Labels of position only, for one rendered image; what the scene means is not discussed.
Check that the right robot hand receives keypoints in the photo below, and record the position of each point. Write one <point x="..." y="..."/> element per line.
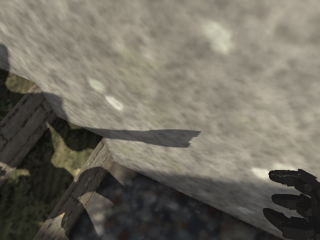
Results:
<point x="296" y="228"/>

